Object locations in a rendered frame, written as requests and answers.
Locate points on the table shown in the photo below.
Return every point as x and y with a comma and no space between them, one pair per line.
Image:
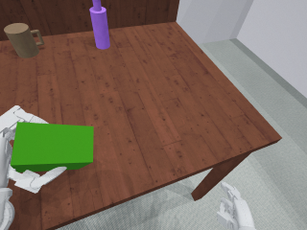
160,108

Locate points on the robot right hand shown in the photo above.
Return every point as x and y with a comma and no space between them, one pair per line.
234,215

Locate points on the robot left hand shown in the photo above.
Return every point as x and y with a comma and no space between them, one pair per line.
28,180

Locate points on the sponge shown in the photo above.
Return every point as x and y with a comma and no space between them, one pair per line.
39,147

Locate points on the left robot forearm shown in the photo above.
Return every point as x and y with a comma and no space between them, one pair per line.
7,211

